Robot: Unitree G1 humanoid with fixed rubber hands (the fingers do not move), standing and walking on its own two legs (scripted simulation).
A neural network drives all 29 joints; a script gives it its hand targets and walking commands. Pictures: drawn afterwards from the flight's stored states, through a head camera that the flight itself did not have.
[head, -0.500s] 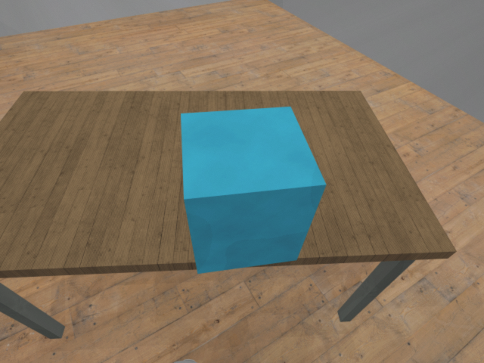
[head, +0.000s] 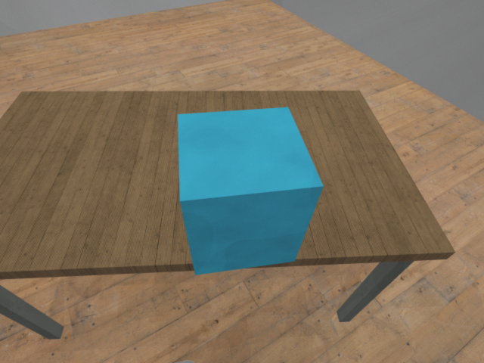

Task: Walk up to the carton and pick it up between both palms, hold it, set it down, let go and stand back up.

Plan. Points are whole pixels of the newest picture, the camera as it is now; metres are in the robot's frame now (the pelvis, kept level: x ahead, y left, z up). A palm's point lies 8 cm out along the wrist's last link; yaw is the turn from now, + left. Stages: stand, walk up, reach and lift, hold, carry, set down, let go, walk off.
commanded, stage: reach and lift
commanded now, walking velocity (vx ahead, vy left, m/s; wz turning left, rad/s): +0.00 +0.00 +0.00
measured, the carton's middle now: (240, 193) +0.43 +0.01 +0.02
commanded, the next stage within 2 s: none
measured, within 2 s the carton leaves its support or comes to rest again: neither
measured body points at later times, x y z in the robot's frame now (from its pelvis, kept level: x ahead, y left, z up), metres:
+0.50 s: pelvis -0.01 -0.03 +0.00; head +0.01 -0.03 +0.45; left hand +0.18 +0.24 -0.07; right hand +0.15 -0.31 -0.09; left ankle +0.05 +0.15 -0.71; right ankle +0.01 -0.10 -0.71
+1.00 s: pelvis -0.01 +0.04 +0.03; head -0.04 +0.10 +0.47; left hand +0.20 +0.26 -0.03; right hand +0.15 -0.21 -0.01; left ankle +0.05 +0.15 -0.71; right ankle +0.01 -0.10 -0.70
